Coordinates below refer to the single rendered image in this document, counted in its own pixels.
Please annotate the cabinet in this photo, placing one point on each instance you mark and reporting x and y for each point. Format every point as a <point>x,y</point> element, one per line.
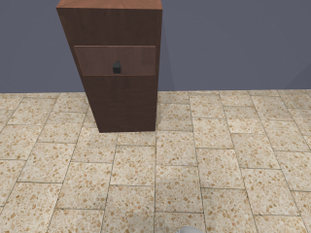
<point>119,103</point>

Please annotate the drawer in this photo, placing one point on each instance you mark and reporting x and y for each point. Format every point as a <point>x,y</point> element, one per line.
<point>134,60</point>

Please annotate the handle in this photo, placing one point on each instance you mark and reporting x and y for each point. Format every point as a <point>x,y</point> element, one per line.
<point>117,67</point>

